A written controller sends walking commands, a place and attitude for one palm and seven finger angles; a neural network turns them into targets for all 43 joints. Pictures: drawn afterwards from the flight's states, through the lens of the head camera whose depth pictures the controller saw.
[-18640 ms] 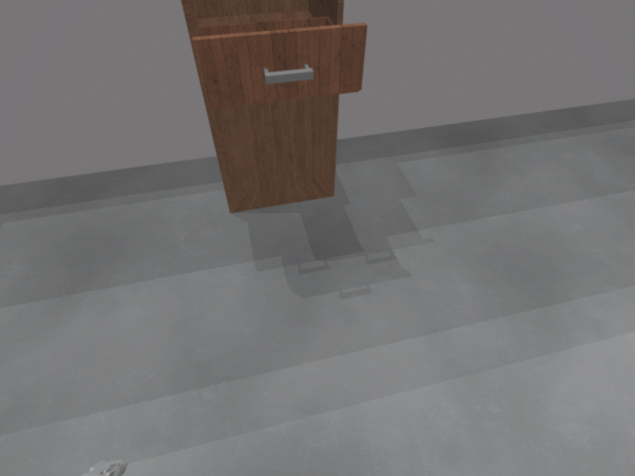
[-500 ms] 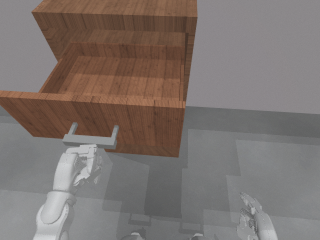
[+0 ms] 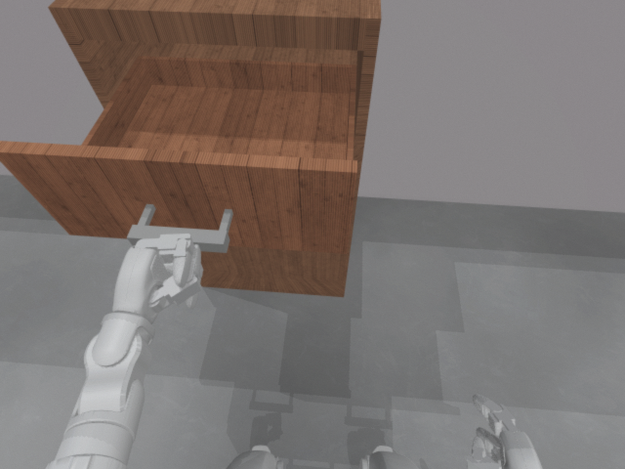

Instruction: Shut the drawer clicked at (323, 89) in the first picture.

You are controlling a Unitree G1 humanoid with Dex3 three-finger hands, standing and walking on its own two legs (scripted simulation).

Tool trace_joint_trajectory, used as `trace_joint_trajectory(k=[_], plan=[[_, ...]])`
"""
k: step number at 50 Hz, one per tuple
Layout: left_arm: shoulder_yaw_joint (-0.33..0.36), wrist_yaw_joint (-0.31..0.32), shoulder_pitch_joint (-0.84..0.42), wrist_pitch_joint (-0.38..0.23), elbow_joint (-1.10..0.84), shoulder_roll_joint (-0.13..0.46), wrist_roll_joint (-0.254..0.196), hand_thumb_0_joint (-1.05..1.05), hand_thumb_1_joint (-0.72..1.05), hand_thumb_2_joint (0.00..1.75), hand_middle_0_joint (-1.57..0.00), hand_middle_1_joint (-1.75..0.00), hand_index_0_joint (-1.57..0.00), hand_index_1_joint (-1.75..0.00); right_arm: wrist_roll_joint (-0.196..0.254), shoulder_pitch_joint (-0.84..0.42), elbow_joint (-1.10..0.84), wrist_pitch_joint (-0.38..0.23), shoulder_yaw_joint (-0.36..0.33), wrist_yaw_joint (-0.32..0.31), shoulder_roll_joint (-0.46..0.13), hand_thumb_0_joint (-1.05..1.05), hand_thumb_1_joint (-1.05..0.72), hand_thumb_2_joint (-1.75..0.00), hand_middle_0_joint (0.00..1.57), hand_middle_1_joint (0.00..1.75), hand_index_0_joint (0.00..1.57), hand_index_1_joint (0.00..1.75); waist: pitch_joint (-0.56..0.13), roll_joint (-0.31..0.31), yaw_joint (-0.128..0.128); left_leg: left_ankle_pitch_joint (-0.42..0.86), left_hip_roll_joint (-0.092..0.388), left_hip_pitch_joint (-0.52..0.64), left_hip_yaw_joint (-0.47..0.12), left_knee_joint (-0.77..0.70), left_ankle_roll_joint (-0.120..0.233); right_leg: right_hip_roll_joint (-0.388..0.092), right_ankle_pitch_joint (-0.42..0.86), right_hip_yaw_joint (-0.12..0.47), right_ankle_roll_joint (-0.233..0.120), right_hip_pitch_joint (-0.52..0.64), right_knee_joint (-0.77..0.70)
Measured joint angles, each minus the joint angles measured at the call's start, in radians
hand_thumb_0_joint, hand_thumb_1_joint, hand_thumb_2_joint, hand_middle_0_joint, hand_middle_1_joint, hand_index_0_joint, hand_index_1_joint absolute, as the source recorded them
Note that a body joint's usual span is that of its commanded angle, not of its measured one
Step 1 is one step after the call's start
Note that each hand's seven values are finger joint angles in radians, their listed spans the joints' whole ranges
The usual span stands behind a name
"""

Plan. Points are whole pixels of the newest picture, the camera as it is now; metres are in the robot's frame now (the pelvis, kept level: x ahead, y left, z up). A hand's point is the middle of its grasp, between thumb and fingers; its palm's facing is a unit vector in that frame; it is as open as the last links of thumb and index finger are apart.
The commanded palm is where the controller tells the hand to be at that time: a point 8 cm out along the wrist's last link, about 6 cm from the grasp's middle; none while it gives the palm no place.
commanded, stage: push the drawer shut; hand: left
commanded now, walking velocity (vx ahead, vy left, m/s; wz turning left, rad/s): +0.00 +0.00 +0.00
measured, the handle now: (183, 226) +0.41 +0.19 +0.06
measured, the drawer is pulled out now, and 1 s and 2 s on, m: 0.26 0.13 0.01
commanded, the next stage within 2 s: none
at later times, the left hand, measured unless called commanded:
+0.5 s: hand (210, 237) +0.40 +0.15 +0.05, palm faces -0.06 -1.00 -0.04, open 3.0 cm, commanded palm +0.38 +0.20 +0.06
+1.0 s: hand (228, 201) +0.45 +0.14 +0.05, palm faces -0.03 -1.00 -0.06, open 3.2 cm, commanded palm +0.44 +0.19 +0.06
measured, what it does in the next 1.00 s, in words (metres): stands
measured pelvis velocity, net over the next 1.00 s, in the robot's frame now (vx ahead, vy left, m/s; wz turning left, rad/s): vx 0.00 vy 0.01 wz -0.03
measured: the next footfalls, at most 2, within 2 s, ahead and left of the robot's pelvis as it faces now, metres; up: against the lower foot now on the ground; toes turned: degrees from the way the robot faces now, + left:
none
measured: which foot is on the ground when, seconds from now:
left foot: down 0.00-1.00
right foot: down 0.00-1.00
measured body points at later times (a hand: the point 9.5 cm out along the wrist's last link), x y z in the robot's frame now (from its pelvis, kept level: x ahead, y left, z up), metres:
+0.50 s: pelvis +0.00 +0.01 +0.00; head +0.08 +0.00 +0.45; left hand +0.39 +0.21 +0.06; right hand +0.09 -0.25 -0.11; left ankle +0.01 +0.12 -0.69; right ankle +0.02 -0.10 -0.69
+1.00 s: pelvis +0.00 +0.01 -0.01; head +0.09 +0.00 +0.43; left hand +0.45 +0.19 +0.06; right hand +0.05 -0.25 -0.13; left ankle +0.01 +0.12 -0.69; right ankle +0.02 -0.10 -0.69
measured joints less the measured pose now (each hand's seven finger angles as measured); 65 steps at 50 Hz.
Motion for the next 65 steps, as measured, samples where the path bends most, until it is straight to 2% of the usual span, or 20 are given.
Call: trace_joint_trajectory(k=[17,25,37,45,52,65], plan=[[0.040,0.033,-0.190,-0.028,0.205,0.011,0.030,-0.03,0.81,0.89,-1.40,-1.60,-1.40,-1.60,-0.005,0.060,0.009,0.050,-0.008,0.020,0.000,0.01,-0.90,-0.89,0.20,0.30,0.20,0.30,-0.005,-0.009,-0.035,0.009,0.003,-0.012,0.022,-0.019,0.008,0.005,0.019,0.022,0.007,-0.021,-0.019],[0.040,0.056,-0.247,-0.045,0.264,0.007,0.044,-0.03,0.83,0.90,-1.40,-1.60,-1.40,-1.60,-0.009,0.074,0.015,0.071,-0.013,0.027,0.002,0.01,-0.90,-0.89,0.20,0.30,0.20,0.30,-0.010,-0.007,-0.039,0.007,0.001,-0.025,0.026,-0.016,0.012,0.003,0.019,0.027,0.011,-0.034,-0.017],[0.045,0.093,-0.406,-0.072,0.423,0.012,0.074,-0.04,0.86,0.94,-1.40,-1.60,-1.40,-1.60,-0.015,0.065,0.033,0.094,-0.011,0.033,0.007,0.00,-0.90,-0.89,0.20,0.30,0.20,0.30,-0.015,-0.005,-0.045,0.003,-0.002,-0.077,0.022,0.013,0.015,-0.001,0.015,0.024,0.012,-0.084,0.010],[0.068,0.114,-0.495,-0.080,0.515,0.031,0.089,0.00,0.91,0.96,-1.40,-1.60,-1.40,-1.60,-0.022,0.079,0.034,0.112,-0.014,0.043,0.006,0.00,-0.90,-0.89,0.20,0.30,0.20,0.30,-0.022,-0.002,-0.062,0.000,0.003,-0.107,0.026,0.027,0.013,0.003,0.014,0.028,0.009,-0.117,0.024],[0.113,0.099,-0.569,-0.101,0.606,0.063,0.107,0.00,0.91,0.96,-1.40,-1.60,-1.40,-1.60,-0.027,0.100,0.037,0.131,-0.009,0.043,0.001,0.00,-0.90,-0.89,0.20,0.30,0.20,0.30,-0.021,-0.005,-0.081,-0.002,0.008,-0.131,0.025,0.038,0.010,0.008,0.012,0.028,0.005,-0.142,0.035],[0.180,0.059,-0.690,-0.087,0.712,0.151,0.126,0.00,0.87,0.94,-1.40,-1.60,-1.40,-1.60,-0.036,0.130,0.034,0.149,-0.007,0.041,-0.011,0.00,-0.90,-0.89,0.20,0.30,0.20,0.30,-0.020,-0.002,-0.122,-0.006,0.021,-0.199,0.020,0.069,0.007,0.020,0.017,0.024,0.000,-0.205,0.051]])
